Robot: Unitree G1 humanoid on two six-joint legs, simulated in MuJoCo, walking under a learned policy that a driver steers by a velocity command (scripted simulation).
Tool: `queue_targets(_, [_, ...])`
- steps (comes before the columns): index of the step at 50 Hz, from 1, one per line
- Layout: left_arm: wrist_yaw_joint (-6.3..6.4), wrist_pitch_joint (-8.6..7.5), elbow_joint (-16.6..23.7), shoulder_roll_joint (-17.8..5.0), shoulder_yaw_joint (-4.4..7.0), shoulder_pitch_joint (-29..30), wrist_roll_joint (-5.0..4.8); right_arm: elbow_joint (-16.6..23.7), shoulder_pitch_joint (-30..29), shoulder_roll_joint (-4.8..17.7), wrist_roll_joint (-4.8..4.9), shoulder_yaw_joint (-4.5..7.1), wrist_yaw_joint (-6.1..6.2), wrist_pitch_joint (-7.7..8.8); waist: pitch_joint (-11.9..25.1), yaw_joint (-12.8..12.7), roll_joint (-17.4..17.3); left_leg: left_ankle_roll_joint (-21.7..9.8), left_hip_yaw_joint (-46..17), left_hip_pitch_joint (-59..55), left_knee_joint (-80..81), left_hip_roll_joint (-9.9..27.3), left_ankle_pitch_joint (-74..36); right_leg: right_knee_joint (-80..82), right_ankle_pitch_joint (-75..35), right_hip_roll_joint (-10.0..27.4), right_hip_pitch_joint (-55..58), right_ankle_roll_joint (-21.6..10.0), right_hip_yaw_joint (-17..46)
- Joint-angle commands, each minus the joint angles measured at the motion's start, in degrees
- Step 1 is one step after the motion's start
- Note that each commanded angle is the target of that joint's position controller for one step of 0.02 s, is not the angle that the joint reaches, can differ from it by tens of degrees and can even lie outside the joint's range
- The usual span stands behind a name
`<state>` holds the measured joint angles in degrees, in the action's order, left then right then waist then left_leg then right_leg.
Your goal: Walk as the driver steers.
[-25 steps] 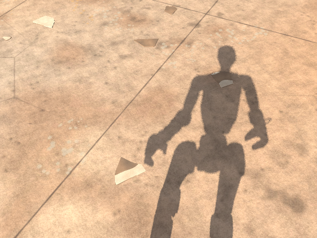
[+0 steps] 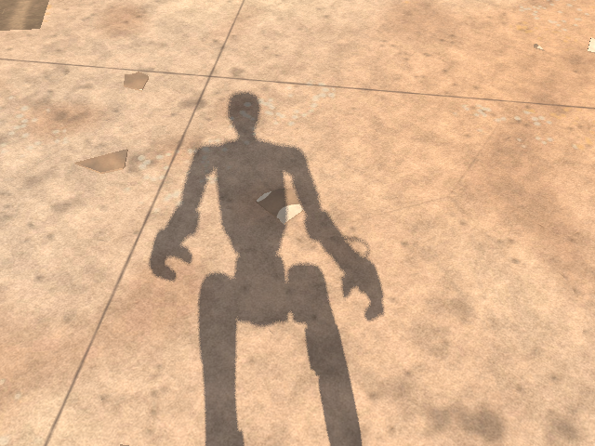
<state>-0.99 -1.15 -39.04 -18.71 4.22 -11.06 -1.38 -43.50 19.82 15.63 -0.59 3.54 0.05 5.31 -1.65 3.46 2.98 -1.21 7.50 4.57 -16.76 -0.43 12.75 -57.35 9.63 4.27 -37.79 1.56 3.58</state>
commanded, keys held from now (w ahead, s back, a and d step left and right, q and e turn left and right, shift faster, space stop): w+e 0.26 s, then w+q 0.74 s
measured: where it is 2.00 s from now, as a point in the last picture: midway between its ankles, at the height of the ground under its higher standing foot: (273, 229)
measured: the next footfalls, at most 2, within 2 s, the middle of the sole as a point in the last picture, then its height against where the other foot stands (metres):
right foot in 0.22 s outside the picture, level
left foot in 0.80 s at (286, 388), level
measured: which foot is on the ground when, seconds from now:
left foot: down 0.00-0.24, up 0.26-0.78, down 0.80-1.00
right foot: up 0.00-0.20, down 0.22-0.78, up 0.80-1.00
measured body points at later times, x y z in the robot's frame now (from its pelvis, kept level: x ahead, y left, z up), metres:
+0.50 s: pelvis +0.27 -0.09 +0.00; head +0.29 -0.10 +0.45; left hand +0.41 +0.16 -0.11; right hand +0.36 -0.38 -0.11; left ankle +0.42 +0.08 -0.66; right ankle +0.24 -0.14 -0.75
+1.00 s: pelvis +0.56 -0.07 +0.00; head +0.60 -0.07 +0.44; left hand +0.70 +0.21 -0.10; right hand +0.69 -0.34 -0.11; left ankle +0.58 +0.00 -0.75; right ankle +0.60 -0.24 -0.67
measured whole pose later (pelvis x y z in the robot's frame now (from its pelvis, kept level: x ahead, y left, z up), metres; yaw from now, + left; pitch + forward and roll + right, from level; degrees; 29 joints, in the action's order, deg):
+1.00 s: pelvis +0.56 -0.07 +0.00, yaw +6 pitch +2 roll +1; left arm -0.6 -5.9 -40.0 -17.3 1.6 -9.6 0.7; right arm -38.4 17.1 16.7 0.5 3.4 -1.0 3.0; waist -2.3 1.3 0.9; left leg -6.1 -2.9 14.5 -22.2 -7.2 8.9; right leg -61.2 19.1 4.0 -32.5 2.0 4.6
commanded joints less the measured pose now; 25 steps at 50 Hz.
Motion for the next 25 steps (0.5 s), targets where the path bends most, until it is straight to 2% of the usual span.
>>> queue_targets(1, [-1.12,-0.73,4.9,0.3,-0.79,3.7,0.15,3.6,-4.3,9.1,0.30,2.31,0.57,0.77,-1.5,-0.8,-6.5,-8.6,-6.3,-1.9,8.3,15.2,-15.4,9.0,-7.4,1.6,-2.8,-0.1,0.0])
queue_targets(3, [-1.87,-0.93,6.1,0.5,-1.11,7.5,0.17,2.5,-3.0,10.3,0.72,2.68,0.76,0.39,-2.7,0.4,-5.9,-8.0,-3.5,-2.5,8.4,15.5,-15.5,14.2,-9.6,1.1,-1.2,-1.0,-2.2])
queue_targets(6, [-2.72,-0.89,8.1,-0.4,-0.98,11.2,-0.06,1.0,-1.3,11.9,1.66,3.27,0.69,-0.34,-3.9,0.8,-6.0,-6.8,-0.7,-6.1,6.9,16.8,-18.6,18.9,-7.2,0.4,0.0,-3.3,-4.2])
queue_targets(7, [-2.92,-0.83,8.6,-1.0,-0.74,11.6,-0.02,0.6,-1.1,12.4,1.90,3.46,0.70,-0.69,-3.6,0.3,-6.2,-6.2,0.3,-7.5,5.0,17.1,-23.5,20.0,-5.0,-0.4,1.1,-4.4,-5.2])
queue_targets(8, [-3.01,-0.70,8.9,-1.9,-0.31,11.0,0.11,0.6,-1.3,13.3,2.07,3.72,0.80,-1.04,-2.4,-0.7,-7.0,-5.6,1.5,-8.6,1.8,17.1,-32.9,20.7,-2.3,-2.0,4.0,-5.6,-6.8])
queue_targets(9, [-2.93,-0.45,8.7,-3.2,0.41,8.6,0.28,0.6,-1.4,14.3,2.34,4.03,0.97,-1.43,0.0,-2.5,-8.1,-5.0,2.6,-9.2,-3.4,16.8,-43.3,20.8,0.6,-4.2,8.5,-7.0,-8.6])
queue_targets(10, [-2.69,-0.20,7.3,-5.2,1.68,2.3,0.23,0.7,-1.9,14.8,2.61,4.14,1.10,-1.92,3.8,-6.4,-8.0,-4.1,4.1,-8.0,-12.6,15.8,-50.2,22.5,1.0,-6.8,17.2,-8.7,-10.0])
queue_targets(11, [-1.87,0.25,4.6,-8.5,3.62,-7.6,-0.01,1.1,-1.7,13.6,2.57,3.58,1.31,-2.01,9.0,-11.4,-6.6,-2.1,5.5,-0.9,-25.6,13.6,-47.3,25.1,-1.8,-8.7,32.4,-10.9,-9.1])
queue_targets(12, [-0.53,0.90,3.1,-13.3,4.88,-13.7,-0.62,2.4,0.9,8.1,-0.09,1.65,1.18,-1.64,13.5,-11.1,4.8,0.6,4.9,16.2,-44.6,9.6,-8.5,24.9,-5.4,2.2,49.4,-14.7,7.7])
queue_targets(13, [-0.75,-0.10,5.6,-17.4,4.75,-10.3,-0.29,6.2,3.1,4.3,-0.26,-0.04,0.75,0.09,22.2,-6.0,13.4,3.3,-6.0,35.7,-62.2,-2.1,23.2,36.0,11.0,14.7,61.6,-26.6,43.6])
queue_targets(14, [-1.18,-1.01,5.5,-11.2,3.18,-10.6,0.12,6.0,-2.6,10.5,2.24,1.15,0.01,1.68,21.3,-10.4,3.7,2.4,-13.6,41.0,-64.5,1.4,18.8,41.5,14.3,15.6,59.6,-24.0,42.0])
queue_targets(15, [-1.19,-1.75,4.4,-8.3,2.28,-8.9,0.48,6.4,-4.8,10.8,3.74,1.11,-0.28,2.21,13.1,-9.4,2.5,1.1,-12.1,42.6,-61.5,4.0,13.7,41.3,10.8,14.1,52.3,-21.4,32.5])
queue_targets(16, [-1.22,-2.27,4.3,-6.4,1.51,-5.4,0.47,5.4,-5.1,10.0,2.89,0.88,0.20,2.17,8.0,-6.7,-2.3,0.9,-11.5,39.6,-56.9,7.1,9.0,41.0,3.4,11.6,43.1,-18.9,24.7])
queue_targets(17, [-1.12,-2.63,4.3,-4.2,0.83,-2.1,0.93,4.6,-4.9,10.1,1.63,1.15,0.49,1.71,6.0,-4.9,-1.6,1.1,-11.7,35.7,-52.7,9.0,6.0,41.3,-3.9,9.4,36.7,-17.4,19.2])
queue_targets(18, [-1.01,-2.92,4.4,-3.3,0.36,-0.6,1.65,3.8,-3.1,9.9,1.54,1.21,0.25,0.89,5.3,-3.2,0.1,1.2,-12.0,31.9,-51.6,10.0,3.8,42.8,-8.3,7.9,32.6,-16.8,15.6])
queue_targets(20, [-0.88,-3.97,2.8,-3.8,0.49,-0.7,1.81,2.4,-1.0,8.1,1.51,0.90,0.13,-0.58,5.0,-2.2,-0.2,2.1,-11.3,29.2,-49.5,10.1,1.3,45.3,-14.7,7.4,28.8,-17.0,10.7])
queue_targets(22, [-0.62,-4.72,0.9,-4.6,0.70,-1.7,1.87,2.8,-3.1,7.0,1.44,0.61,0.34,-1.50,2.5,-2.7,-0.9,3.0,-11.4,31.8,-45.5,10.0,-3.5,47.4,-17.9,6.7,27.8,-16.2,5.8])
queue_targets(25, [0.07,-4.83,-0.8,-4.3,0.46,-2.7,2.10,3.7,-7.2,6.0,1.75,0.37,0.07,-1.33,0.1,-4.4,-0.8,3.0,-12.4,34.3,-35.6,8.4,-14.1,48.8,-18.3,4.7,29.3,-13.3,-0.6])
Velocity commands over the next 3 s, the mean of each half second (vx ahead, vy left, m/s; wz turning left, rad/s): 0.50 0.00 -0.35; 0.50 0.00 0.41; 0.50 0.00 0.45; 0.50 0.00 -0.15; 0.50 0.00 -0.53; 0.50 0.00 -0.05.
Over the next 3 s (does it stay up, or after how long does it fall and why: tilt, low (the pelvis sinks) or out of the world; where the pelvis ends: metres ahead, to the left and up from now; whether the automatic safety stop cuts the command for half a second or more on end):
stays up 1.63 0.06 0.00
